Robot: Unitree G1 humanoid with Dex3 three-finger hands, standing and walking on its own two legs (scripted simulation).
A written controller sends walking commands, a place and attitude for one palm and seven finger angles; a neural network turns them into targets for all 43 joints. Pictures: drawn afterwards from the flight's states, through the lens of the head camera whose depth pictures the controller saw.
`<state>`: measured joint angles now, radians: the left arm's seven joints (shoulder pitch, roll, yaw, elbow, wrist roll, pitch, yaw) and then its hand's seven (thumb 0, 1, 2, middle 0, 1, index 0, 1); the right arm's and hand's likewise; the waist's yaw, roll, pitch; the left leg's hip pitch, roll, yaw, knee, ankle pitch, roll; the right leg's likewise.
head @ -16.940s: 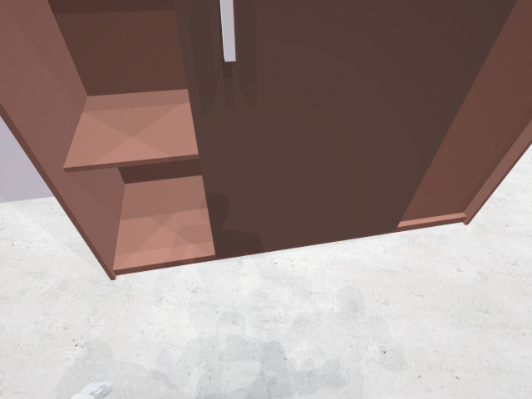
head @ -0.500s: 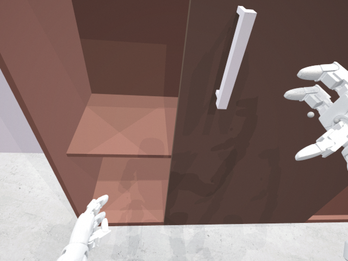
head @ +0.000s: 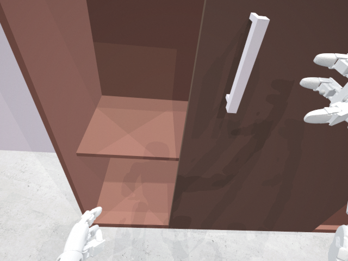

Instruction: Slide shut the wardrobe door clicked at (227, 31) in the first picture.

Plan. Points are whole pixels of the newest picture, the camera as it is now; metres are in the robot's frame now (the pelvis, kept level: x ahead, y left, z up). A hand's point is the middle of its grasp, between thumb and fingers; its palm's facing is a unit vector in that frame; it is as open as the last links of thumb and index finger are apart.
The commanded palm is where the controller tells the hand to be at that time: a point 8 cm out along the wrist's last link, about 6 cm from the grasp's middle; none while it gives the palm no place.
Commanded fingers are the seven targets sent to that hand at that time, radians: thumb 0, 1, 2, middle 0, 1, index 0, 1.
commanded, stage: move the hooked fingers beside the handle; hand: right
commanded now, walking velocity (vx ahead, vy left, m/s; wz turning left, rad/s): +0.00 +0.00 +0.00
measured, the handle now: (241, 66) +0.49 -0.12 +0.27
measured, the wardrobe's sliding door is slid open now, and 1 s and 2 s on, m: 0.42 0.42 0.42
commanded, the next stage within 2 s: none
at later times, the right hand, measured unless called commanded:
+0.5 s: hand (280, 98) +0.40 -0.19 +0.24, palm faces -0.05 +1.00 -0.05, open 14.0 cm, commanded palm +0.39 -0.24 +0.26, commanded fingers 0.00 0.50 -0.30 0.30 1.20 0.30 1.20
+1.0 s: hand (284, 81) +0.40 -0.19 +0.28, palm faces -0.03 +1.00 -0.01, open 14.0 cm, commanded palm +0.39 -0.24 +0.26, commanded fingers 0.00 0.50 -0.30 0.30 1.20 0.30 1.20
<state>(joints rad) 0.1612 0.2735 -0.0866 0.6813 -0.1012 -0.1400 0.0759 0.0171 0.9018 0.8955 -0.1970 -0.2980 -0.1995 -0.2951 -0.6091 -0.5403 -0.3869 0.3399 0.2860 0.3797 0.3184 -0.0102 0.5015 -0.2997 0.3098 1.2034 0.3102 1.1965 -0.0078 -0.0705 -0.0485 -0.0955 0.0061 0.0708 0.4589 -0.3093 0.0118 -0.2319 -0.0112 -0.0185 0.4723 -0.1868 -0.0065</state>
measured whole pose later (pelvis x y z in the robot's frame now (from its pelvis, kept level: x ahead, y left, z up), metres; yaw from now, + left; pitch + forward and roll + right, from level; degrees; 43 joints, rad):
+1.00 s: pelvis +0.01 -0.01 +0.00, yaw +1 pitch -2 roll +0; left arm 0.24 0.28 -0.05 0.70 -0.09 -0.12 0.06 0.02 0.90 0.90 -0.20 -0.30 -0.20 -0.29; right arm -0.69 -0.39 -0.32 0.38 0.24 0.27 0.24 -0.01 0.50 -0.30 0.30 1.20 0.30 1.20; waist 0.00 -0.05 -0.04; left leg -0.09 0.01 0.05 0.44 -0.31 0.01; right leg -0.22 -0.01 -0.04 0.46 -0.20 -0.01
